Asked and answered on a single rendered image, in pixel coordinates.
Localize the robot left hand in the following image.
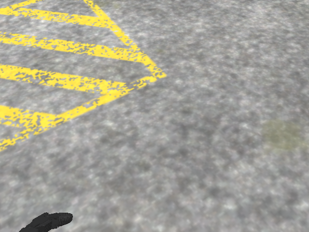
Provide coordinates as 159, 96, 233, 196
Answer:
19, 213, 73, 232

